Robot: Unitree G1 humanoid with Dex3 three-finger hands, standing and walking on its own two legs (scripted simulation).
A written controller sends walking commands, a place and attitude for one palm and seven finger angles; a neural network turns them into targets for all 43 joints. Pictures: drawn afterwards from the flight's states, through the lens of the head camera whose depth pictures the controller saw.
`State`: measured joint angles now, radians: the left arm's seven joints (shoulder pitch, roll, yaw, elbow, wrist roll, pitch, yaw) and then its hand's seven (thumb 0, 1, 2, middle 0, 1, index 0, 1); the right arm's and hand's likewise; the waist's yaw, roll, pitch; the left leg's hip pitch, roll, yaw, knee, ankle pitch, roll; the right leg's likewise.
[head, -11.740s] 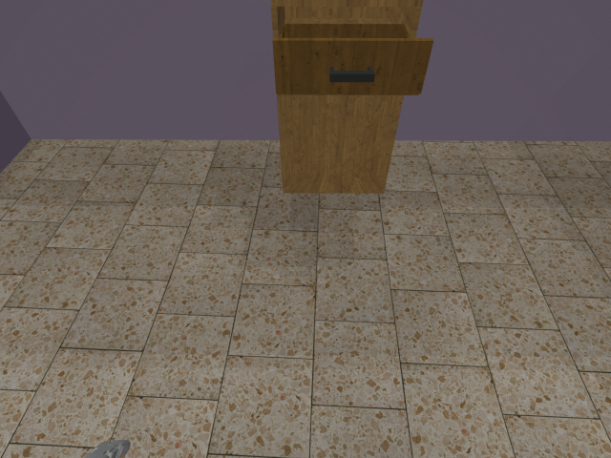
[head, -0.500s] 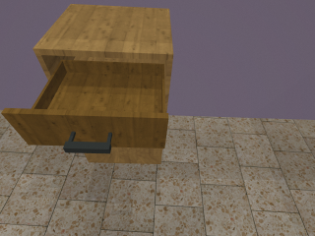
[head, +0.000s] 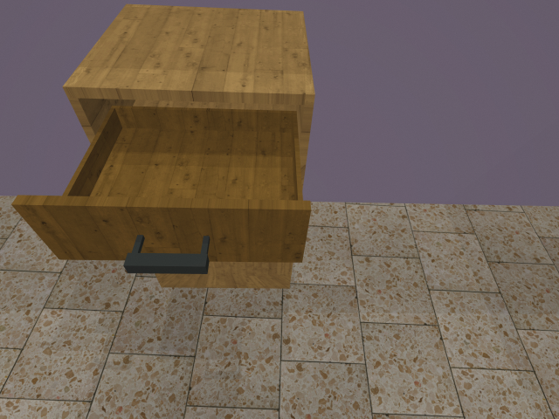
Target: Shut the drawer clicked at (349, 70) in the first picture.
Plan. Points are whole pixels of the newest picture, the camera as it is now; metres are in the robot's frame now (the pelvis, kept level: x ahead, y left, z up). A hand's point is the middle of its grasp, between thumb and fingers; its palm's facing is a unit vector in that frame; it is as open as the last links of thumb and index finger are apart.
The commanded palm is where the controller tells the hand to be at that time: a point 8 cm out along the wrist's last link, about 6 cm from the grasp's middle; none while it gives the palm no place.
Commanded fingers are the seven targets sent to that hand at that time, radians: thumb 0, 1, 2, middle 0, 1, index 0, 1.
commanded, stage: look again from close up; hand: left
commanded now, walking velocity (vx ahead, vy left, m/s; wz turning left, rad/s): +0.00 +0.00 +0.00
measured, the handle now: (170, 252) +0.37 +0.21 -0.01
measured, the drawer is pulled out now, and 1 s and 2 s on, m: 0.29 0.29 0.29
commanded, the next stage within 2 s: shuffle to correct the standing spot in 0.50 s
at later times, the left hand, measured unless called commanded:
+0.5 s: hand out of the picture +0.00 +0.16 -0.18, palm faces +0.01 -0.98 -0.18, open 7.3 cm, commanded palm none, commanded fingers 0.00 0.90 0.90 -0.20 -0.30 -0.20 -0.30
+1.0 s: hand out of the picture +0.00 +0.16 -0.19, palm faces +0.09 -0.98 -0.15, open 7.3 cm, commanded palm none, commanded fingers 0.00 0.90 0.90 -0.20 -0.30 -0.20 -0.30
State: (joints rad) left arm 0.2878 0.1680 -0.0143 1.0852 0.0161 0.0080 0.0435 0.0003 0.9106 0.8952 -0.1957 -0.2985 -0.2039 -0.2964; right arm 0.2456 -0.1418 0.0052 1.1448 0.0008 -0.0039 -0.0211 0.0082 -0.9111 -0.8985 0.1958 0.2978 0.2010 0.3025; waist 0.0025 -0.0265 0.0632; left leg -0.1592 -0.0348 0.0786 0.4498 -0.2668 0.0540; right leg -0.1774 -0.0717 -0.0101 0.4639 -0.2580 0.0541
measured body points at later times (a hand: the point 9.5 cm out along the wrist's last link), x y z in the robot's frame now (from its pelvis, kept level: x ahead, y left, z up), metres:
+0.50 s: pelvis +0.00 +0.00 +0.00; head +0.02 +0.00 +0.45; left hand +0.00 +0.22 -0.16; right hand +0.01 -0.23 -0.16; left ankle -0.01 +0.08 -0.74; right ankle -0.01 -0.15 -0.74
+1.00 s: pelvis +0.06 -0.01 -0.01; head +0.08 +0.02 +0.44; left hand +0.00 +0.21 -0.18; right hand +0.04 -0.23 -0.16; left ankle -0.01 +0.08 -0.74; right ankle +0.00 -0.15 -0.74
